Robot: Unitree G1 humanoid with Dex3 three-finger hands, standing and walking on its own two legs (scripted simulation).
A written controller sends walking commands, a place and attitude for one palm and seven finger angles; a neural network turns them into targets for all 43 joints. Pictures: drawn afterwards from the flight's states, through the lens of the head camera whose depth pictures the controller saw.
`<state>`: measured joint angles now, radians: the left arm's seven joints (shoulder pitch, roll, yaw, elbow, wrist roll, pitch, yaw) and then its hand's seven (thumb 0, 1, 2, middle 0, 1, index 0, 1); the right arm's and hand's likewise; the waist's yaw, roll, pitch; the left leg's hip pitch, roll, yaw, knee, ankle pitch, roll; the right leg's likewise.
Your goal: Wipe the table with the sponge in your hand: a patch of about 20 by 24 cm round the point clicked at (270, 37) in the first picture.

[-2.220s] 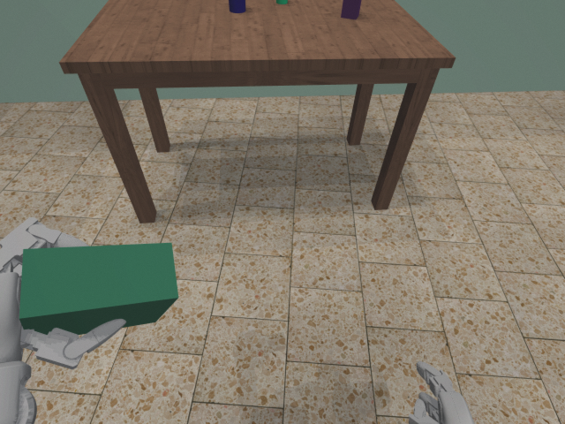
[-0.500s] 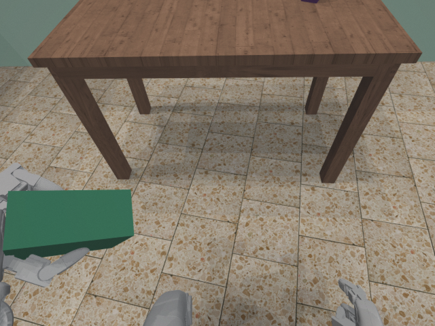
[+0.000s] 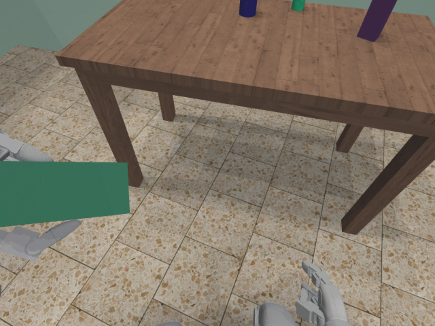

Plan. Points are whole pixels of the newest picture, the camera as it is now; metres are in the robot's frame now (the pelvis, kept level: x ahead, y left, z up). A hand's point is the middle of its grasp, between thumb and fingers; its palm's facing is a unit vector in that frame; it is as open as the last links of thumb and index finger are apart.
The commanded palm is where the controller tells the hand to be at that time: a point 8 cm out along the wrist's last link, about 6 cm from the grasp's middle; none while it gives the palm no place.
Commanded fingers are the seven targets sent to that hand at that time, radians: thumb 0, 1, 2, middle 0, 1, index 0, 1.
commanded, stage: walk to a spot facing it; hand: left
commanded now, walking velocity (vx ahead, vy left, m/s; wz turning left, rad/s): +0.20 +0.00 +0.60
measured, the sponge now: (80, 194) +0.25 +0.19 +0.19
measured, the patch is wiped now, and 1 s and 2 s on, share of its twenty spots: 0.00 0.00 0.00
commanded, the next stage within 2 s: none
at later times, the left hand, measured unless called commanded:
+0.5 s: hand (73, 195) +0.23 +0.18 +0.21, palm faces +0.58 -0.64 -0.51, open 10.4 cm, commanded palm +0.16 +0.22 +0.19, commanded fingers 0.00 0.10 1.30 -1.20 -1.60 -1.20 -1.60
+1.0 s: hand (92, 302) +0.13 +0.13 +0.19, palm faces +0.83 -0.35 -0.43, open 10.4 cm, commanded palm +0.06 +0.13 +0.19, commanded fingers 0.00 0.10 1.30 -1.20 -1.60 -1.20 -1.60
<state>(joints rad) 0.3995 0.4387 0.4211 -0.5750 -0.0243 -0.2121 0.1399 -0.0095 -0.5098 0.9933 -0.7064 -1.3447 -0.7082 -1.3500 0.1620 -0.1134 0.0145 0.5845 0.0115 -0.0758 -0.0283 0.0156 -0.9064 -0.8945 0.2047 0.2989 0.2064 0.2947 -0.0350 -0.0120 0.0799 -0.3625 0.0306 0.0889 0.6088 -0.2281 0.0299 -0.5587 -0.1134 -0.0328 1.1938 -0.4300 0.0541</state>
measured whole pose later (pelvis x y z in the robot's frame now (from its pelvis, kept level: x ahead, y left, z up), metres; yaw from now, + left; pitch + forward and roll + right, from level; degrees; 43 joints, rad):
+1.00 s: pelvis +0.10 -0.19 +0.00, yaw +37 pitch -3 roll +1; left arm 0.41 0.33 0.34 -0.46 -0.03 -0.13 0.14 -0.01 -0.51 1.00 -0.70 -1.35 -0.70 -1.36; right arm 0.18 -0.20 0.00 0.66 0.00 -0.09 -0.05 0.02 -0.90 -0.89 0.21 0.30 0.21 0.30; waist 0.05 0.06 0.06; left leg -0.52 -0.01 -0.06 1.06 -0.42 -0.05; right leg -0.29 -0.07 -0.15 0.61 -0.28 -0.03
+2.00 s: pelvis +0.10 -0.27 +0.02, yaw +73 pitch +1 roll +4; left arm 0.50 0.38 0.35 -0.56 -0.02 -0.18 0.16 -0.01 -0.52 1.01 -0.69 -1.36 -0.70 -1.36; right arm 0.21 -0.28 -0.06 0.60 -0.02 -0.06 -0.07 0.02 -0.91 -0.90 0.20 0.30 0.20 0.29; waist 0.02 -0.03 0.09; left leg -0.49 0.07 0.15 0.83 -0.36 -0.03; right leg -0.14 -0.14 -0.28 0.46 -0.33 -0.02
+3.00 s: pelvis +0.16 -0.04 +0.00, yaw +92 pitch -1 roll +1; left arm 0.41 0.42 0.41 -0.56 -0.01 -0.21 0.17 -0.01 -0.52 1.01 -0.69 -1.37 -0.69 -1.37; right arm 0.17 -0.18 -0.05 0.58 0.01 -0.06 -0.05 0.02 -0.91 -0.90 0.20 0.30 0.20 0.29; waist -0.02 -0.05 0.10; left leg -0.37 0.03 0.15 0.65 -0.27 0.06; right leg -0.42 -0.11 -0.10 1.24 -0.55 0.04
